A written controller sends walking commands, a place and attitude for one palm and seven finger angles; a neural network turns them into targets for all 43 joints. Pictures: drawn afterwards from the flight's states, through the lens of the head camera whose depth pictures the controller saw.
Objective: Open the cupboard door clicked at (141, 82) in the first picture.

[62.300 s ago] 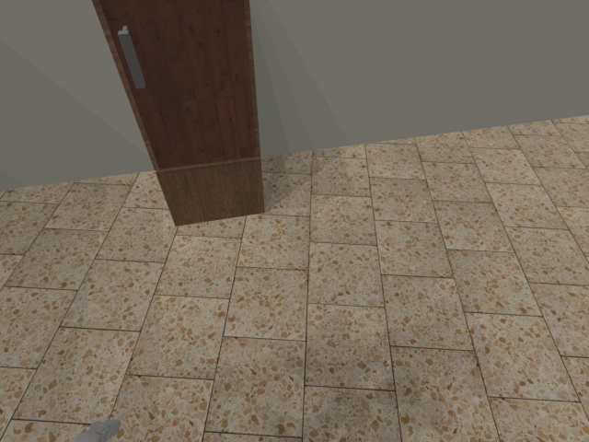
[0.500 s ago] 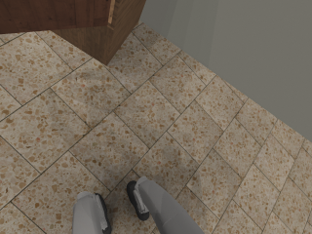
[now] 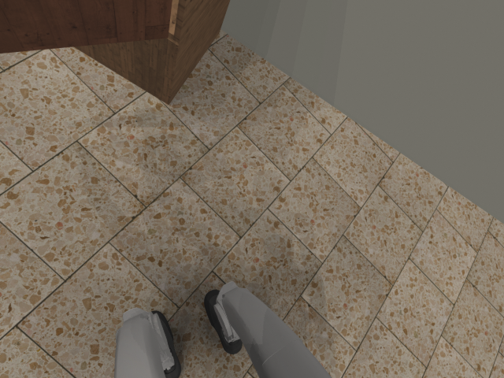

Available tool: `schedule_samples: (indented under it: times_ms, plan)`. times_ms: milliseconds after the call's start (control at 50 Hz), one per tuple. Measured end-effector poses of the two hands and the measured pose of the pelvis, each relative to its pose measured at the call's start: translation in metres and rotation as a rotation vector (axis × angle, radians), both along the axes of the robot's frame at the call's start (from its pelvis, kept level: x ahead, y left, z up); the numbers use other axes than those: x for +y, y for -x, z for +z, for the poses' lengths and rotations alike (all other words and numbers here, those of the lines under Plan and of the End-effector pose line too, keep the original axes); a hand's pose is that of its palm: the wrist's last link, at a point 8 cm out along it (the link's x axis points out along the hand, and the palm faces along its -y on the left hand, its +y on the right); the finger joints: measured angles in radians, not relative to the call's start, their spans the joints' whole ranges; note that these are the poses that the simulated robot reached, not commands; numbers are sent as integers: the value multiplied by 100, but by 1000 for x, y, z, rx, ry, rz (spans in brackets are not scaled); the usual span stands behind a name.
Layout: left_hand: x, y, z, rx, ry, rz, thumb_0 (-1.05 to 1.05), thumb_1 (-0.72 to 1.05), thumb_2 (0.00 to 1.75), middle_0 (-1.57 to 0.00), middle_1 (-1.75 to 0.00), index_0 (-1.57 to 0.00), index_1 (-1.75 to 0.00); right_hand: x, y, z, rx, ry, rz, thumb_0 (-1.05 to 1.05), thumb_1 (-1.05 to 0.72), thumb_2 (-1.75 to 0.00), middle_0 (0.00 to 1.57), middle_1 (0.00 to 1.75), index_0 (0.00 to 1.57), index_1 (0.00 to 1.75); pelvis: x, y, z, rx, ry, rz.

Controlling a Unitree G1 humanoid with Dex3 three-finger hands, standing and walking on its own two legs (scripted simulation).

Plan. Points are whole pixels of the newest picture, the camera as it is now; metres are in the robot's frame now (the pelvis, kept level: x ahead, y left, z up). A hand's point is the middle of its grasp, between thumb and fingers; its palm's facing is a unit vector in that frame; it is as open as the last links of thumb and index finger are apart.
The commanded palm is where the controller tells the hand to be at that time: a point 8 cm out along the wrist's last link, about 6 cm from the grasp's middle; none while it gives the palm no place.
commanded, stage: move the hooked fingers beside the handle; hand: left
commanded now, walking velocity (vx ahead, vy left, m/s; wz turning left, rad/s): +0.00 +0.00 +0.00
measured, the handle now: out of the picture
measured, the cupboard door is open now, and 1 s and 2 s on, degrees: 48 48 48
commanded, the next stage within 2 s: slide the fingers in behind the handle in 0.68 s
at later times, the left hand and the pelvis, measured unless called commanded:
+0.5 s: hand out of the picture +0.66 +0.27 +0.11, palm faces +0.11 -0.99 -0.01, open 14.0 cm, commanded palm +0.72 +0.23 +0.11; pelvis +0.01 +0.00 +0.00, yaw +0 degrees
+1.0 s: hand out of the picture +0.67 +0.24 +0.12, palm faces +0.10 -1.00 +0.01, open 14.0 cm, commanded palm +0.72 +0.21 +0.11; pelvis +0.01 +0.00 +0.00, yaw +0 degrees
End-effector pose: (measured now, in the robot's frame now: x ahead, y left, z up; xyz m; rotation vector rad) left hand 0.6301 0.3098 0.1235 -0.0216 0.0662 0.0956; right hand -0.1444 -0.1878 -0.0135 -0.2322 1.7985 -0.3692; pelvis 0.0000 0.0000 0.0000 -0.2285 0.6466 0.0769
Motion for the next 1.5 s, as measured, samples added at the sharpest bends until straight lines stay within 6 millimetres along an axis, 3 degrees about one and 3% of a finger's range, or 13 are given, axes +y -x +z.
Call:
schedule_samples:
  times_ms: [240,580,780,940,1160,1500]
  plan:
    - [-8,-3,-8,12,-12,-4,-1,-50,30,-30,-120,-30,-120,-10,-2,-1,-9,9,9,0,-90,-89,20,30,21,30,-4,-1,-1,4,-9,-15]
    - [14,-5,-6,14,1,-8,-1,-50,30,-30,-120,-30,-120,-15,-19,6,20,13,26,0,-90,-89,20,30,21,30,-5,-13,4,12,-5,-1]
    - [1,-14,-3,10,15,-9,-1,-50,30,-30,-120,-30,-120,-17,-23,12,14,23,40,0,-90,-89,20,30,21,30,-4,-16,7,9,0,10]
    - [-10,-17,-10,29,-13,2,-1,-50,30,-30,-120,-30,-120,-7,-11,10,23,1,10,0,-90,-89,20,30,21,30,-3,-13,4,9,-3,-4]
    - [-22,-16,2,7,6,1,-1,-50,30,-30,-120,-30,-120,4,4,10,34,-27,-32,0,-90,-89,20,30,21,30,-7,-8,3,3,-6,-3]
    - [-38,-12,-2,6,-19,21,-1,-50,30,-29,-121,-29,-120,-9,9,5,15,-23,-11,0,-90,-89,20,30,21,30,-11,1,-1,4,-16,-5]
